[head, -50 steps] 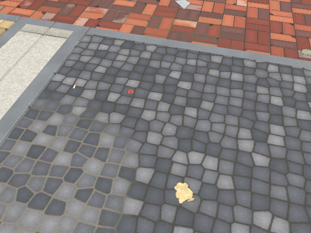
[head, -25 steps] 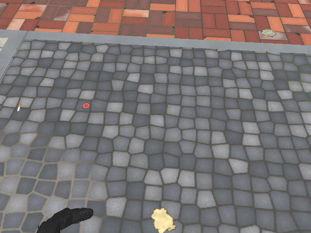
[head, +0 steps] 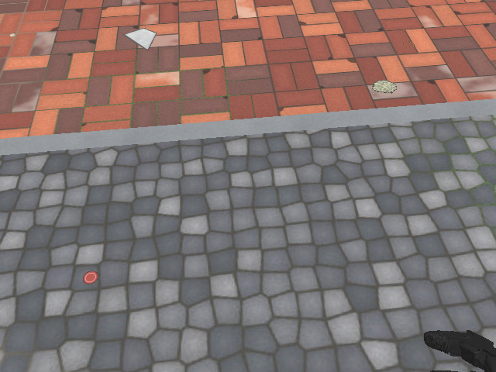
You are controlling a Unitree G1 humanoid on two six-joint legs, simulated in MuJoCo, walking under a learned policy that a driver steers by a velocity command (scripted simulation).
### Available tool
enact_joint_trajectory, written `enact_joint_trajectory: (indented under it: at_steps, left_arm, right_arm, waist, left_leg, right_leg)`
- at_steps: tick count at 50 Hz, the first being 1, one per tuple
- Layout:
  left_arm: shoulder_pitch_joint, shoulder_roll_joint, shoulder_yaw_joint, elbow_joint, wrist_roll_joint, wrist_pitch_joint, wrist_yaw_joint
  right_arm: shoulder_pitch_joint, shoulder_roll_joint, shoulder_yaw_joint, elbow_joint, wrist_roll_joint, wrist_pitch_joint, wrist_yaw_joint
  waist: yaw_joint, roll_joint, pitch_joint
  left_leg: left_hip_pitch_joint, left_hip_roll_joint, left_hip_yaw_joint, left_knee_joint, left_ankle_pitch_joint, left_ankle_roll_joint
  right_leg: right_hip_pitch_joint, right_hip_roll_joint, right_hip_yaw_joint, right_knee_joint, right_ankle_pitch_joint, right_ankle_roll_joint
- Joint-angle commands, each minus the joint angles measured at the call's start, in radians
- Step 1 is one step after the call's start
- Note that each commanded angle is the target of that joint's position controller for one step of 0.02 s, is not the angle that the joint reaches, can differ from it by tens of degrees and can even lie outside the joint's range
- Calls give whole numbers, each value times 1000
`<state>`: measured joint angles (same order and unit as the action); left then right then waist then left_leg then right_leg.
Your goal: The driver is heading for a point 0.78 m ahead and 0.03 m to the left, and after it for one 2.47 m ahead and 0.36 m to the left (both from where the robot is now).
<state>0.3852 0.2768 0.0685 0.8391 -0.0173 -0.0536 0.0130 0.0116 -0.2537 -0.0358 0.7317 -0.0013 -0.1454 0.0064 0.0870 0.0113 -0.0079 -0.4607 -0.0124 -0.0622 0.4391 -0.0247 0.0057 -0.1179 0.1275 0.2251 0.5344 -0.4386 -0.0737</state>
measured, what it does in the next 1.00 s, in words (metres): walks ahead: right foot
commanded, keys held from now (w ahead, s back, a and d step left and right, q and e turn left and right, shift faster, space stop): w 0.68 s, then w+q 0.32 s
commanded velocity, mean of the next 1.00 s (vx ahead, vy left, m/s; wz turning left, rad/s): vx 0.50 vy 0.00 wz -0.03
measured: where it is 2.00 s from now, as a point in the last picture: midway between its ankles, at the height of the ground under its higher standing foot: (283, 273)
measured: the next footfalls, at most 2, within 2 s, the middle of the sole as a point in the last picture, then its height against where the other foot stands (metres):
right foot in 0.48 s outside the picture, level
left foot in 1.04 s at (259, 291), level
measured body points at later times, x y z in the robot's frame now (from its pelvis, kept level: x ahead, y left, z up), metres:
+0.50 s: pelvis +0.26 -0.04 +0.00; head +0.29 -0.05 +0.45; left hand +0.52 +0.16 -0.06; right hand +0.20 -0.31 -0.13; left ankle +0.12 +0.13 -0.72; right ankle +0.35 -0.15 -0.73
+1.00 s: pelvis +0.52 -0.04 +0.00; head +0.55 -0.04 +0.45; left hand +0.52 +0.24 -0.13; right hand +0.74 -0.26 -0.09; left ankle +0.67 +0.07 -0.71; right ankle +0.35 -0.15 -0.73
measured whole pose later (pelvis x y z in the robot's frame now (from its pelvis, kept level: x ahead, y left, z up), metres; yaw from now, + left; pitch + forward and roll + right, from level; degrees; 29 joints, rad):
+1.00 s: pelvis +0.52 -0.04 +0.00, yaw +2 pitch +3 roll -2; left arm 0.36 0.28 0.06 0.87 -0.01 -0.07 0.00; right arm 0.08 -0.25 -0.03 0.71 0.02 -0.06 0.06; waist 0.07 0.03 0.00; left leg -0.60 0.04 0.03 0.59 -0.06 0.08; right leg 0.09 0.01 -0.15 0.26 -0.40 0.01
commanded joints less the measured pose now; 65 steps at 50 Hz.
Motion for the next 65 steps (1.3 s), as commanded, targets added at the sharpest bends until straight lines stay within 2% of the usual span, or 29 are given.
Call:
enact_joint_trajectory:
  at_steps: [1, 2, 3, 4, 5, 7, 14, 20, 22, 23, 24, 25, 26, 27, 28, 29, 30, 35, 40, 46, 49, 51, 52, 53, 54, 55, 57, 60, 65]
  left_arm:
    - [53, -1, -18, -99, -12, -29, -3]
    - [85, 56, -16, -89, -26, -36, -4]
    - [13, 127, 0, -88, -29, -35, -6]
    - [-67, 127, 1, -103, -16, -32, -5]
    - [-117, 110, 1, -121, 0, -34, -6]
    - [-116, 78, 0, -127, 5, -29, -11]
    - [-271, 13, -31, -182, 11, -35, -24]
    - [-414, 50, -23, -238, -6, -43, -45]
    - [-361, 77, -10, -230, -2, -47, -48]
    - [-263, 108, 9, -200, 4, -47, -43]
    - [-101, 162, 33, -161, 11, -45, -34]
    - [46, 270, 59, -145, 32, -37, -24]
    - [86, 248, 52, -126, 14, -30, -30]
    - [35, 184, 31, -131, 7, -31, -33]
    - [-31, 147, 18, -143, 6, -31, -35]
    - [-99, 118, 8, -149, 12, -33, -40]
    - [-143, 92, 1, -154, 19, -37, -45]
    - [-138, 118, 15, -112, 22, -60, -38]
    - [-84, 140, 20, -66, 23, -58, -20]
    - [-16, 157, 27, -8, 11, -35, -11]
    - [-43, 187, 35, -11, 7, -14, 0]
    - [-64, 200, 37, -23, 7, 4, 14]
    - [-54, 182, 26, -46, 19, -2, 22]
    - [51, 35, -23, -93, 46, -32, 3]
    - [-28, 116, -10, -91, 25, -70, -12]
    - [-118, 156, 2, -126, -7, -85, -19]
    - [-164, 146, 2, -136, 20, -81, -3]
    - [-119, 124, 7, -145, 31, -31, 10]
    - [-193, 85, -8, -164, 36, -6, 19]
  right_arm:
    - [395, -289, -93, 22, -30, -8, -11]
    - [416, -228, -85, 39, -4, 1, -4]
    - [362, -147, -63, 22, 6, 6, -4]
    - [307, -123, -53, 10, 2, 15, -3]
    - [264, -112, -47, 13, -2, 20, 1]
    - [228, -87, -36, 18, -8, 19, 10]
    - [294, -164, -55, 65, 16, 29, 4]
    - [381, -192, -56, 111, 31, 53, 3]
    - [369, -208, -59, 116, 32, 64, -1]
    - [367, -201, -55, 115, 32, 68, -3]
    - [361, -171, -41, 104, 21, 67, -6]
    - [416, -83, -11, 66, 2, 50, -4]
    - [445, -67, -2, 71, 13, 30, -2]
    - [377, -162, -28, 59, 36, 19, 3]
    - [308, -168, -30, 42, 40, 19, 4]
    - [278, -154, -30, 40, 25, 25, 0]
    - [281, -147, -35, 42, 13, 37, -3]
    - [254, -92, -29, 29, 6, 73, -6]
    - [106, -64, -17, -8, 17, 68, 13]
    - [-38, -63, -12, -94, 23, 67, 48]
    - [-9, -88, -23, -120, 19, 69, 63]
    - [208, -155, -65, -77, 19, 74, 56]
    - [376, -235, -97, -45, 19, 80, 39]
    - [383, -347, -116, -53, 15, 79, 33]
    - [409, -264, -92, -74, 12, 78, 28]
    - [362, -228, -79, -80, -1, 76, 26]
    - [241, -178, -69, -106, 12, 82, 21]
    - [180, -173, -66, -128, -3, 89, 13]
    - [196, -207, -80, -114, 17, 119, -21]
  waist:
    - [-165, 196, -342]
    - [-166, 291, -328]
    - [-180, 167, -183]
    - [-170, 70, -94]
    - [-147, 35, -23]
    - [-99, 65, 10]
    - [-129, 66, 13]
    - [-160, 91, 46]
    - [-110, 95, 20]
    - [-59, 79, -39]
    - [13, 46, -144]
    - [31, -166, -302]
    - [24, -303, -384]
    - [24, -199, -243]
    - [1, -147, -146]
    - [-32, -89, -76]
    - [-67, -97, -42]
    - [-112, -75, 3]
    - [-52, -61, 41]
    - [-2, -50, 87]
    - [-40, -87, 42]
    - [-160, -88, -91]
    - [-229, -11, -194]
    - [-131, 257, -298]
    - [-193, 164, -408]
    - [-198, 116, -283]
    - [-125, -31, -122]
    - [-50, 15, -91]
    - [-65, 63, -131]
  left_leg:
    - [817, 369, -514, -38, -223, 269]
    - [842, 446, -749, -120, -411, 304]
    - [728, 406, -637, -138, -465, 262]
    - [600, 357, -495, -149, -382, 228]
    - [481, 314, -407, -180, -277, 219]
    - [354, 251, -284, -231, -138, 203]
    - [298, 201, -65, -291, 70, 202]
    - [395, 257, -70, -239, 29, 167]
    - [420, 262, -58, -160, 149, 143]
    - [406, 224, -18, -40, 291, 121]
    - [299, 174, 32, 174, 285, 86]
    - [-58, 57, 108, 570, -54, 18]
    - [-266, -12, 8, 779, -544, 7]
    - [-364, 51, -33, 864, -505, 20]
    - [-367, 95, -7, 842, -413, 30]
    - [-326, 125, 6, 783, -339, 24]
    - [-269, 151, -1, 728, -291, 19]
    - [-240, 163, 2, 577, -117, -15]
    - [-229, 128, 13, 309, 131, 2]
    - [-295, 94, 39, 172, 56, 47]
    - [-185, 35, 119, 157, -95, 89]
    - [129, -52, 172, 106, -91, 139]
    - [446, 48, -6, 100, -43, 198]
    - [817, 317, -560, 37, -62, 395]
    - [876, 368, -732, -72, 30, 414]
    - [782, 333, -548, -58, 221, 364]
    - [487, 249, -317, -58, 448, 306]
    - [260, 194, -226, -108, 567, 297]
    - [194, 121, -158, -73, 524, 237]
  right_leg:
    - [-484, -15, -43, 537, 130, 11]
    - [-657, -55, -43, 711, -130, 24]
    - [-717, -99, -19, 783, -57, 25]
    - [-703, -135, -59, 784, 18, 28]
    - [-686, -160, -74, 722, 72, 28]
    - [-600, -205, -106, 625, 116, 28]
    - [-509, -218, -199, 210, 381, 60]
    - [-440, -177, -219, 20, 387, 31]
    - [-330, -151, -242, -37, 350, 1]
    - [-179, -125, -265, -66, 346, -22]
    - [63, -183, -205, -47, 365, -62]
    - [446, -447, 164, -47, 346, -188]
    - [526, -544, 491, -196, 210, -276]
    - [419, -508, 403, -219, 146, -235]
    - [286, -462, 262, -232, 181, -198]
    - [150, -415, 167, -267, 254, -182]
    - [53, -380, 104, -301, 312, -169]
    - [-56, -351, -51, -394, 486, -185]
    - [-12, -332, -198, -416, 496, -127]
    - [192, -398, -264, -358, 540, -95]
    - [240, -401, -314, -217, 902, -58]
    - [183, -354, -376, 87, 1152, -13]
    - [-47, -317, -386, 375, 928, 27]
    - [-517, -97, -334, 765, 28, 102]
    - [-618, -82, -131, 887, -148, 96]
    - [-667, -130, -114, 894, -89, 84]
    - [-604, -197, -145, 750, 6, 93]
    - [-466, -207, -155, 627, 50, 123]
    - [-411, -143, -171, 350, 267, 162]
